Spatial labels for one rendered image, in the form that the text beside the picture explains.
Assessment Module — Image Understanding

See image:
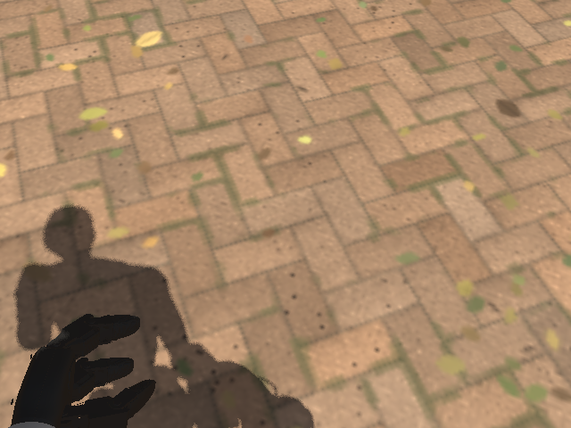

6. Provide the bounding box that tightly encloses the left robot hand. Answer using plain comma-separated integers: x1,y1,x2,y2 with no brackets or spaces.
11,314,156,428

